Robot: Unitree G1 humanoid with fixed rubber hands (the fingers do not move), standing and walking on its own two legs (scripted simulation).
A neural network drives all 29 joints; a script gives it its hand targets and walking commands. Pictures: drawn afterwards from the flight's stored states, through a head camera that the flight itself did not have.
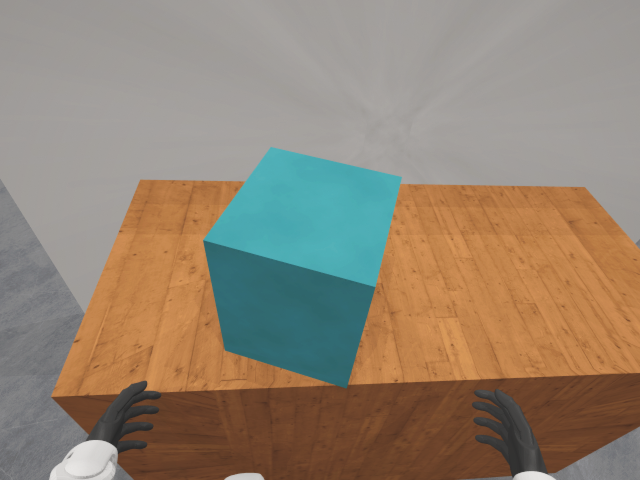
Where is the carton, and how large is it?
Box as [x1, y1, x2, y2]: [203, 147, 401, 388]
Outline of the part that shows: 270,147 203,239 225,350 346,388 374,290 401,177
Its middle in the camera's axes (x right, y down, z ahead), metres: -0.02 +0.04 +0.59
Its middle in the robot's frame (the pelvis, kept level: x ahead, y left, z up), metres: +0.40 +0.02 +0.03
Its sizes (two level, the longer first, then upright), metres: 0.210 0.200 0.250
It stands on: a pedestal, 0.65 m high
